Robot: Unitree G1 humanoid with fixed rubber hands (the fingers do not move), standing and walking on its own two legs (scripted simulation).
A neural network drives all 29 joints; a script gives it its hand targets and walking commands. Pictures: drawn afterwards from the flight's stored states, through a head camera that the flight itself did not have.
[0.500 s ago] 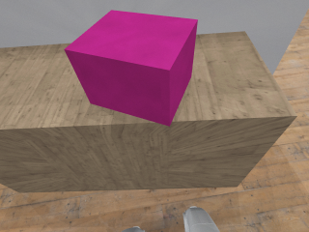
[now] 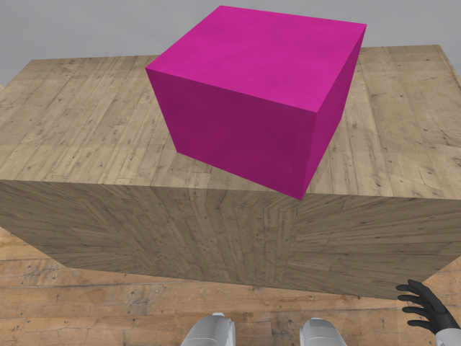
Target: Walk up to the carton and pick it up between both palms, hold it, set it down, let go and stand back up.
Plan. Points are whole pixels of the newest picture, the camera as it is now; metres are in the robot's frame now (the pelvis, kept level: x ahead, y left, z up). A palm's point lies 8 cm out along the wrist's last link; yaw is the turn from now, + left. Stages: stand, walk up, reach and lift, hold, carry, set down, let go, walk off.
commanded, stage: walk up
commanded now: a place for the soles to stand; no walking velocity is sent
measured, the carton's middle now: (258, 97) +0.57 -0.04 +0.10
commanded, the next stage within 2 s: none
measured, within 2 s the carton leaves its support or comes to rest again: neither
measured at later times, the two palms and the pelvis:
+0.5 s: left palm (81, 302) +0.22 +0.32 -0.06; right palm out of the picture +0.02 -0.32 -0.05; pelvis +0.06 +0.02 +0.02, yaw -4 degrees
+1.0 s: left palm (60, 336) +0.16 +0.32 -0.04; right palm (442, 305) +0.19 -0.33 -0.08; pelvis +0.06 -0.01 +0.01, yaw -2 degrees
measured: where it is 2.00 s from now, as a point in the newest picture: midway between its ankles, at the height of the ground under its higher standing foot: outside the picture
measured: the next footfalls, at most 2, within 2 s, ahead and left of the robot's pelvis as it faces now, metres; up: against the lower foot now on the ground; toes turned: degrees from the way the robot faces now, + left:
right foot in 0.58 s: +0.15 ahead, -0.13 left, +0.00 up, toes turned -7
left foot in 1.02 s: +0.16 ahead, +0.16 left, +0.00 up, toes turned -5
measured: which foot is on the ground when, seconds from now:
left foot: down 0.00-0.62, up 0.64-1.00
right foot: down 0.00-0.02, up 0.04-0.56, down 0.58-1.00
